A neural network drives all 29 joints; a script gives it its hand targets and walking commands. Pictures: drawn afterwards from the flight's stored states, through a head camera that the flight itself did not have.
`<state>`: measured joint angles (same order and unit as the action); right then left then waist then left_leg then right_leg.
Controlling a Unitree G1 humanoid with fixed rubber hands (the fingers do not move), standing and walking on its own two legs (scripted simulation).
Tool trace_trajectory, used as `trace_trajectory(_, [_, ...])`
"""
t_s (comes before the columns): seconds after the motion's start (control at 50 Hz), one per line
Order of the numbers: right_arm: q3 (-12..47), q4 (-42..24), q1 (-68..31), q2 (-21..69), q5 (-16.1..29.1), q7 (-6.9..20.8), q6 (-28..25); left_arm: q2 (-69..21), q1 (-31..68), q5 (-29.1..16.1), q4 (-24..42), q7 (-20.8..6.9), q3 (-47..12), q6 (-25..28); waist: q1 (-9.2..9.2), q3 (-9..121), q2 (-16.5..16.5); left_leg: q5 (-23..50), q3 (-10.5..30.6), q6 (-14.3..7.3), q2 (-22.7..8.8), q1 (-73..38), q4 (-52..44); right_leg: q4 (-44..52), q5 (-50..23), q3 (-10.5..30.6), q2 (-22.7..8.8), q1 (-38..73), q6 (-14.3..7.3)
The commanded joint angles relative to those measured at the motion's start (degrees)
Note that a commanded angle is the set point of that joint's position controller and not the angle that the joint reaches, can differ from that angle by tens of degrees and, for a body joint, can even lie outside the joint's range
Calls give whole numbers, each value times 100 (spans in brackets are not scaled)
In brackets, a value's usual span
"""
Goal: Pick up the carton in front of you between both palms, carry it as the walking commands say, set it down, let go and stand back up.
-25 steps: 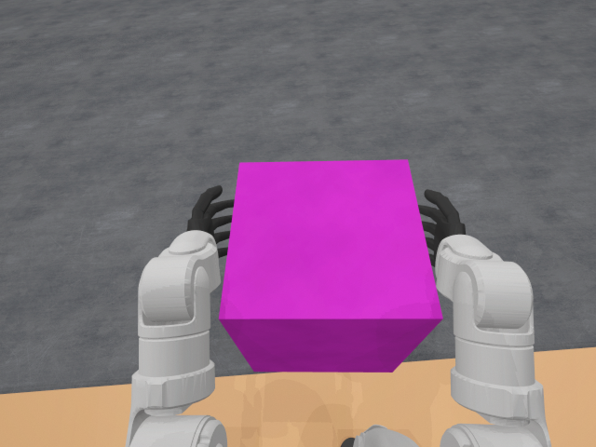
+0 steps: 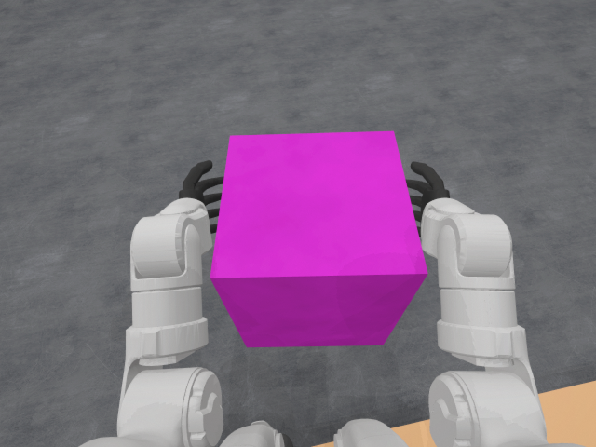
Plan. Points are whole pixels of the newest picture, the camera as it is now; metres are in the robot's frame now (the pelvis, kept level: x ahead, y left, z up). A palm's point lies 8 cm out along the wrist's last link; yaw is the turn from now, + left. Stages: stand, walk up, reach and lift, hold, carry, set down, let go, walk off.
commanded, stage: carry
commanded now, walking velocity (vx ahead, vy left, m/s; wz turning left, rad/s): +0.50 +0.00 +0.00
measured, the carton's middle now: (313, 249) +0.35 -0.02 +0.02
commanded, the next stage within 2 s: none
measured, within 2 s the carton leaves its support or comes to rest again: neither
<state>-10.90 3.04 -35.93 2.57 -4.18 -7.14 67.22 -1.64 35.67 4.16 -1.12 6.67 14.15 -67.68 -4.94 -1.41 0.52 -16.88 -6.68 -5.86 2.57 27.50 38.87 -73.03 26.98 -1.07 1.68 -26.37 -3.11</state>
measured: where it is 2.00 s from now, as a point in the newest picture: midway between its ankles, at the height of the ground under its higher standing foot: (268, 170)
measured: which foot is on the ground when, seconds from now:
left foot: down 0.00-0.36, up 0.38-0.78, down 0.80-1.00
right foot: up 0.00-0.34, down 0.36-0.80, up 0.82-1.00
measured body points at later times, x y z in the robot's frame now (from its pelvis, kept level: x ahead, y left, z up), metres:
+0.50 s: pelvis +0.36 -0.05 -0.13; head +0.39 -0.07 +0.32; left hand +0.70 +0.14 -0.02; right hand +0.75 -0.16 -0.03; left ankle +0.23 +0.08 -0.70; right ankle +0.40 -0.10 -0.84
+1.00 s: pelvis +0.69 +0.01 -0.10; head +0.74 +0.02 +0.34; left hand +0.98 +0.26 -0.03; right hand +1.06 -0.03 -0.04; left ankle +0.68 +0.05 -0.84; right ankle +0.69 -0.13 -0.76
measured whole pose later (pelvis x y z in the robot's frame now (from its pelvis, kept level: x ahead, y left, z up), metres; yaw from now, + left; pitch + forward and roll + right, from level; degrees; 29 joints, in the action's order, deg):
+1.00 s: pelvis +0.69 +0.01 -0.10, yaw +18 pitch +5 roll +0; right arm -8.6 -3.2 -26.0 4.0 -3.2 -7.9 61.7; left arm -3.7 25.8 2.5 3.9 7.2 11.9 -60.8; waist -1.3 -1.4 -1.4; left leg -11.6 -7.9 -7.3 3.8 17.3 23.2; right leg -64.0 22.9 -2.2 -4.4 -31.9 1.9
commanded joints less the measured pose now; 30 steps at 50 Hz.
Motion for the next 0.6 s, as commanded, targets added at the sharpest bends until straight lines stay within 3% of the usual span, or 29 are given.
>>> trace_trajectory(0.0, [4279,-1191,-4768,6457,3089,1515,-147,-5915,3893,-1986,594,-1167,-3917,89,-16,2831,-243,2356,2871,-1146,-1836,-3724,-866,88,-197,482,-330,-2172,-8])
trace_trajectory(0.04, [4371,-1459,-4935,6421,3278,1487,-167,-5840,3785,-1953,766,-1063,-3938,130,5,2744,-218,1973,2601,-1071,-1754,-3198,-1100,1090,14,314,-322,-1711,79])
trace_trajectory(0.06, [4382,-1546,-4841,6343,3274,1462,-165,-5779,3696,-1950,839,-1029,-3941,132,-46,2763,-268,2343,2382,-1091,-1724,-3072,-1107,1495,-31,150,-238,-1521,115])
trace_trajectory(0.08, [4354,-1578,-4716,6275,3252,1433,-154,-5727,3641,-1927,921,-999,-3965,130,-119,2797,-422,2728,2209,-1045,-1689,-3142,-1086,1884,-290,-2,-161,-1466,120])
trace_trajectory(0.1, [4326,-1587,-4538,6166,3215,1416,-144,-5665,3547,-1886,1014,-980,-4008,123,-82,2979,-648,3448,2004,-908,-1702,-3464,-766,1465,-1445,-82,-224,-1485,89])
trace_trajectory(0.12, [4287,-1541,-4282,6101,3140,1408,-133,-5598,3395,-1868,1033,-972,-4045,101,-128,2987,-673,3640,1846,-799,-1586,-3696,-615,1669,-1658,-98,-250,-1745,64])
trace_trajectory(0.14, [4247,-1462,-4090,6019,3093,1411,-112,-5570,3321,-1827,1036,-985,-4057,83,-408,2782,-608,3169,1737,-650,-1129,-4434,-166,2201,-2546,-7,-288,-2658,94])
trace_trajectory(0.16, [4210,-1292,-3859,5928,3002,1419,-92,-5506,3198,-1779,938,-998,-4063,49,-540,2715,-629,3186,1815,-662,-1024,-4700,-30,2544,-2742,-110,-206,-2945,131])
trace_trajectory(0.2, [4162,-1000,-3665,5779,2921,1467,-57,-5236,3058,-1601,749,-1033,-3979,3,-547,2347,-299,1931,1565,-596,-641,-3709,49,4228,-4121,-206,-127,-1845,199])
trace_trajectory(0.24, [4186,-731,-3645,5781,2997,1550,-64,-5074,2963,-1506,583,-1065,-3859,-15,-373,2116,-495,933,1190,-421,-380,-2160,250,4840,-5391,-431,-12,57,152])
trace_trajectory(0.26, [4176,-571,-3683,5806,3010,1590,-67,-4986,2989,-1460,494,-1073,-3789,-15,-184,2030,-632,684,1132,-353,-403,-1888,502,4974,-5591,-308,-159,507,152])
trace_trajectory(0.3, [4122,-254,-3808,5856,2989,1632,-66,-4878,2984,-1444,269,-1100,-3653,-35,348,2058,-582,780,953,-165,-349,-1744,1586,5476,-5812,-292,-448,1478,182])
trace_trajectory(0.32, [4059,-118,-3807,5846,2921,1629,-74,-4869,3073,-1498,199,-1135,-3586,-53,651,2188,-383,974,864,-50,-335,-1402,2513,5326,-5174,-353,-544,2337,250])
trace_trajectory(0.34, [3964,-15,-3896,5817,2862,1595,-76,-4892,3212,-1551,100,-1199,-3527,-76,807,2171,308,-812,890,143,-73,-484,3867,5044,-4565,132,-974,3087,296])
trace_trajectory(0.36, [3847,50,-4254,5730,2886,1548,13,-4719,3346,-1570,-212,-1226,-3478,-114,559,2637,1364,-2576,879,380,22,1127,5019,3194,-7075,865,-2017,4703,240])
trace_trajectory(0.38, [3689,227,-4132,5600,2854,1477,102,-4713,3216,-1672,-482,-1235,-3369,-138,662,3006,1616,-2086,1097,396,-168,1616,5203,3116,-6874,1610,-2307,5008,138])
trace_trajectory(0.4, [3702,119,-4189,5730,2856,1412,142,-4842,3280,-1795,-472,-1258,-3387,-119,768,3342,1768,-1748,1066,385,-204,1952,5575,3916,-3869,2824,-2792,4683,-510])
trace_trajectory(0.42, [3654,-125,-4452,5813,2854,1357,123,-5261,3482,-2029,-273,-1301,-3466,-81,762,3089,811,-566,1205,394,-436,1977,5104,4614,-1792,2955,-2504,3853,-495])
trace_trajectory(0.44, [3653,-332,-4693,6021,2845,1310,105,-5578,3971,-2216,37,-1334,-3560,-31,710,2907,761,-375,1048,426,-518,1966,5051,4651,-2150,2908,-2565,3400,-603])
trace_trajectory(0.46, [3697,-511,-4779,6204,2819,1265,64,-5897,4247,-2423,270,-1363,-3672,0,616,2871,668,-369,998,455,-626,1859,5034,4534,-2870,2544,-2556,3047,-565])
trace_trajectory(0.48, [3720,-643,-4688,6352,2807,1225,12,-6132,4406,-2642,478,-1381,-3772,32,561,2669,404,-162,988,442,-686,1843,4554,4598,-3051,1937,-2328,2662,-618])
trace_trajectory(0.52, [3814,-801,-4407,6483,2748,1144,-94,-6361,4383,-2781,689,-1387,-3962,116,602,2801,656,-178,741,376,-683,2120,4317,4471,-3249,1362,-2019,2859,-744])
trace_trajectory(0.58, [3978,-894,-3852,6511,2546,1049,-313,-6562,3865,-2789,692,-1430,-4202,279,689,2983,743,25,484,271,-618,2569,3772,4207,-4482,714,-1776,3552,-687])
